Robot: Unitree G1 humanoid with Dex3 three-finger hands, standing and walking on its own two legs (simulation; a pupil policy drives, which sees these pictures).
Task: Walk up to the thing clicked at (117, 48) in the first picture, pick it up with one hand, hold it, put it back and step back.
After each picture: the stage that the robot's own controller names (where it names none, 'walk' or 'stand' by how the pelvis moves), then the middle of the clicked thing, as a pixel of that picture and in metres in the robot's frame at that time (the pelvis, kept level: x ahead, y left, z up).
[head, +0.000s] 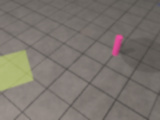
stand; (117, 45) +1.29 -0.41 -0.66
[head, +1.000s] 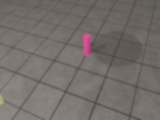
walk; (87, 45) +1.23 +0.01 -0.63
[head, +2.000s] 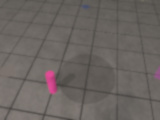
walk; (51, 82) +0.75 +0.27 -0.62
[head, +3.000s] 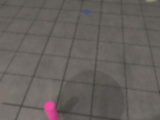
walk; (51, 113) +0.48 +0.22 -0.62
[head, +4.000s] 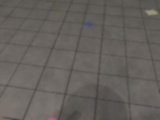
stand; out of the picture +0.42 +0.21 -0.65
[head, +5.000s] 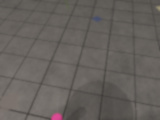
stand; out of the picture +0.41 +0.18 -0.65
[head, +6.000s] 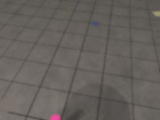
stand; out of the picture +0.44 +0.19 -0.66
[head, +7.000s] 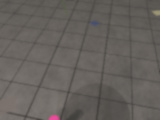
stand; out of the picture +0.43 +0.20 -0.66
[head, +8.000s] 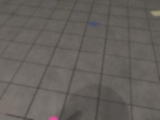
stand; out of the picture +0.42 +0.20 -0.66
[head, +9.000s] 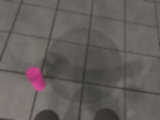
go down; (36, 80) +0.46 +0.22 -0.45
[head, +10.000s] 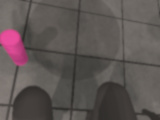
go down; (16, 50) +0.49 +0.25 -0.27
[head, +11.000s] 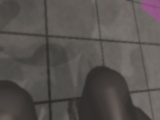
close in; out of the picture +0.48 +0.29 -0.17
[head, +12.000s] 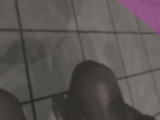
close; out of the picture +0.47 +0.31 -0.16
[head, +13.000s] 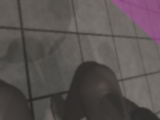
lift; out of the picture +0.42 +0.29 -0.16
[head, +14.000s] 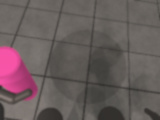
lift; (18, 80) +0.33 +0.19 +0.03
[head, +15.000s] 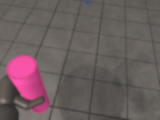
hold; (33, 89) +0.31 +0.16 +0.03
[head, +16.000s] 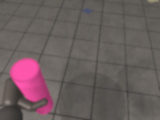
hold; (36, 91) +0.31 +0.16 +0.04
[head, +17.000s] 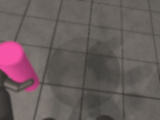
crouch; (21, 71) +0.38 +0.19 -0.02
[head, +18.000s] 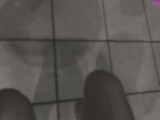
lower; out of the picture +0.50 +0.28 -0.06
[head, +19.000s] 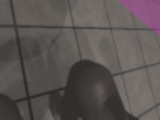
lower; out of the picture +0.46 +0.31 -0.16
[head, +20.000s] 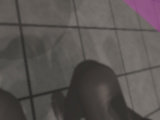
lower; out of the picture +0.44 +0.31 -0.16
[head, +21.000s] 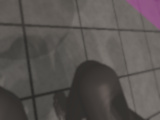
lower; out of the picture +0.44 +0.30 -0.16
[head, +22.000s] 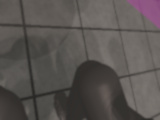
lower; out of the picture +0.43 +0.30 -0.16
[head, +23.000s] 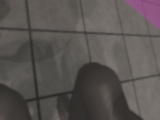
open; out of the picture +0.45 +0.27 -0.17
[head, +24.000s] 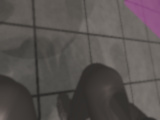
stand; out of the picture +0.43 +0.28 -0.18
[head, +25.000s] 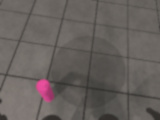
stand; (46, 91) +0.43 +0.19 -0.47
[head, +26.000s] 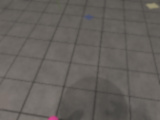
stand; out of the picture +0.40 +0.17 -0.60
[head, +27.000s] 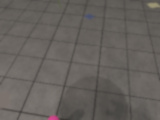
stand; out of the picture +0.40 +0.18 -0.60
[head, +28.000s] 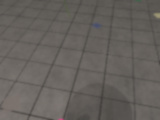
stand; out of the picture +0.42 +0.16 -0.65
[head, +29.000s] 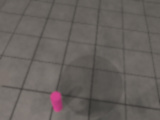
walk; (56, 102) +0.47 +0.14 -0.64
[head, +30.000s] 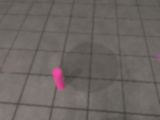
walk; (59, 79) +0.70 +0.22 -0.63
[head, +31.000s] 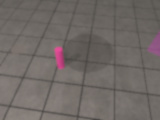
stand; (59, 58) +1.02 +0.22 -0.63
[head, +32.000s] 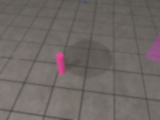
stand; (60, 64) +1.03 +0.19 -0.66
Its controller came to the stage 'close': yes
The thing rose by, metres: 0.69
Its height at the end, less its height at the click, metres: +0.00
